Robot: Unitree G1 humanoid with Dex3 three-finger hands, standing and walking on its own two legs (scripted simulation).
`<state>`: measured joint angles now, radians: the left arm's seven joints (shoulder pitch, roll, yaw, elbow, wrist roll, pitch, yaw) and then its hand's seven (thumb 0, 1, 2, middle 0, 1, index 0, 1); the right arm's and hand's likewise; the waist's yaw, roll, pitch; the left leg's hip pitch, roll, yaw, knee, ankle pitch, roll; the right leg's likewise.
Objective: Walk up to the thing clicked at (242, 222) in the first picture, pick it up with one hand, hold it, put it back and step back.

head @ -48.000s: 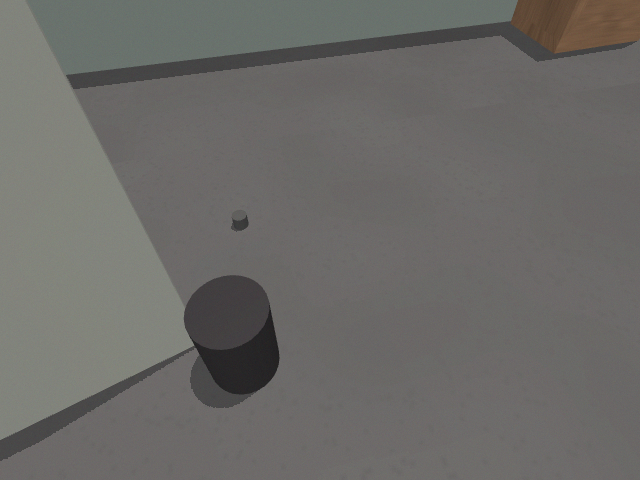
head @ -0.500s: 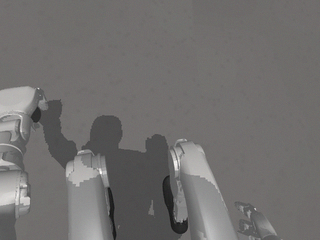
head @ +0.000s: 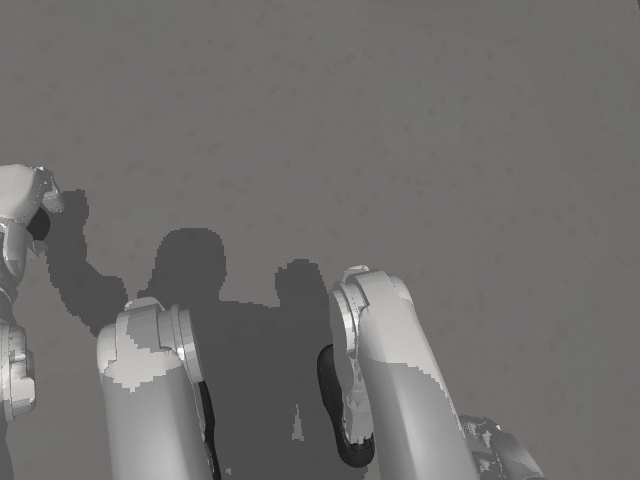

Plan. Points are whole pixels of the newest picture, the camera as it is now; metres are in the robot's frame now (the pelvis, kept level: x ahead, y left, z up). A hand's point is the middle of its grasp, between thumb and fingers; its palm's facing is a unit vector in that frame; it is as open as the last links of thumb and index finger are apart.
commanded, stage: lower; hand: left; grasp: from above
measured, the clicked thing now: (13, 219) +0.44 +0.34 -0.19
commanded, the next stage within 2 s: rest in 0.38 s
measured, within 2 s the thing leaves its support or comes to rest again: rests again in 1.42 s
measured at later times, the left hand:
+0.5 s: hand (44, 235) +0.43 +0.32 -0.23, palm faces -0.46 -0.11 -0.88, open 7.3 cm
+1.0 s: hand (57, 239) +0.43 +0.32 -0.27, palm faces -0.46 -0.14 -0.88, open 7.1 cm
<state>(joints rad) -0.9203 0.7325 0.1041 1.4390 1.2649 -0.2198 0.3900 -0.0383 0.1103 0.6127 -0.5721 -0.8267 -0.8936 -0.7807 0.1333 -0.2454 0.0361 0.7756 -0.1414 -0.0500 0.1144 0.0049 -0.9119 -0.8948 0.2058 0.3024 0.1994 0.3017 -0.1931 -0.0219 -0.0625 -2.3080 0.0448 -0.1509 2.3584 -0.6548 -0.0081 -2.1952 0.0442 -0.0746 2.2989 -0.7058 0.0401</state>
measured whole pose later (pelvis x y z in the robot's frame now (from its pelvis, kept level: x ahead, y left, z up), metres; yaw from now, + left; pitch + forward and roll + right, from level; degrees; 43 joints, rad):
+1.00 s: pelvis +0.01 +0.00 -0.05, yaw -4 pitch +30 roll -11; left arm -0.91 0.89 0.21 1.60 1.30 -0.27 0.55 -0.04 0.11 0.61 -0.57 -0.82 -0.95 -0.81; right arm 0.06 -0.28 0.15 0.75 -0.25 -0.12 0.18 0.00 -0.91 -0.89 0.21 0.30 0.20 0.30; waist -0.26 -0.11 0.08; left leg -2.38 0.04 -0.25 2.55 -0.71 -0.03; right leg -2.26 0.08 -0.14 2.44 -0.72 0.05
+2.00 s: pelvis +0.01 +0.01 -0.05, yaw -7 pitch +26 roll -13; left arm -0.94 0.97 0.15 1.71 1.28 -0.27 0.64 -0.03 0.10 0.62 -0.59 -0.78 -0.90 -0.75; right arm 0.02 -0.30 0.25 0.74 -0.30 -0.21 0.24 0.00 -0.91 -0.89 0.20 0.30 0.20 0.30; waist -0.30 -0.15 0.14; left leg -2.36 0.05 -0.29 2.59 -0.72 -0.03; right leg -2.22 0.09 -0.17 2.44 -0.72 0.06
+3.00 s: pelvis +0.00 +0.01 -0.05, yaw -7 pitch +26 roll -14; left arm -0.90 0.97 0.19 1.62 1.28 -0.26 0.62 0.00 -0.47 0.95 -0.09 -1.01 -0.10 -0.99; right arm 0.04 -0.32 0.25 0.72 -0.29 -0.22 0.25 0.00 -0.90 -0.89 0.21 0.30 0.20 0.30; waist -0.30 -0.14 0.13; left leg -2.36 0.04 -0.30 2.58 -0.71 -0.03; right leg -2.21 0.09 -0.18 2.42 -0.71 0.06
